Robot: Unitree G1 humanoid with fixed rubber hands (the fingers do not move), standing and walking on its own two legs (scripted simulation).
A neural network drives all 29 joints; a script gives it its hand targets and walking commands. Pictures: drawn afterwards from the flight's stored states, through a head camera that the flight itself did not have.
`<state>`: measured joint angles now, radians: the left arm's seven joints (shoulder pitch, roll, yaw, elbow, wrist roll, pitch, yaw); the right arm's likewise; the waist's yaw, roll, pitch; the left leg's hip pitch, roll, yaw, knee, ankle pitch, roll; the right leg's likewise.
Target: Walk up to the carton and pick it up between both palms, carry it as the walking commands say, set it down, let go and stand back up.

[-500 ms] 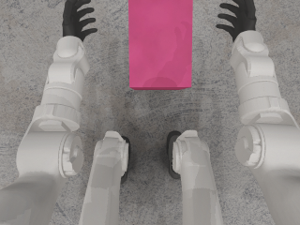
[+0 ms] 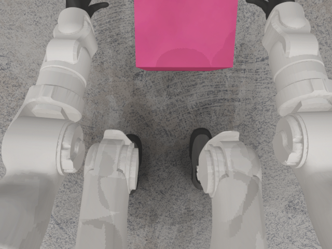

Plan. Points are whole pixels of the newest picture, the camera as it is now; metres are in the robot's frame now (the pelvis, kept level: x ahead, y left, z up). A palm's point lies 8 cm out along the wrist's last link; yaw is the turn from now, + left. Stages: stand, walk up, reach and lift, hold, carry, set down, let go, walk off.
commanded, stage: reach and lift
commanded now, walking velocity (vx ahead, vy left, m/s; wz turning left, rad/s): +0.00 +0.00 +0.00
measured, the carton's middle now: (181, 12) +0.57 -0.05 -0.29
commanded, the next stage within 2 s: none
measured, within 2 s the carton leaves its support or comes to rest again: leaves its support in 1.76 s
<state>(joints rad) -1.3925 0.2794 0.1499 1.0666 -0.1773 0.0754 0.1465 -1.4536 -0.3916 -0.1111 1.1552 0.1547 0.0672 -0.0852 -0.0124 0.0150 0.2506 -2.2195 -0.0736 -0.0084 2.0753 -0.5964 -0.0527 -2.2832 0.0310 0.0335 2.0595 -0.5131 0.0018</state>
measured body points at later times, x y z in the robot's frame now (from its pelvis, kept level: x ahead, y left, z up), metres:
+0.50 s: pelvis +0.00 +0.00 -0.04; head +0.38 -0.02 +0.20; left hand +0.56 +0.13 -0.23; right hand +0.55 -0.21 -0.23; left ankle +0.10 +0.12 -0.37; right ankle +0.12 -0.12 -0.37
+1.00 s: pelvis -0.01 +0.00 -0.03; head +0.37 -0.02 +0.20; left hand +0.56 +0.10 -0.23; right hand +0.55 -0.19 -0.23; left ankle +0.10 +0.12 -0.37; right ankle +0.12 -0.12 -0.37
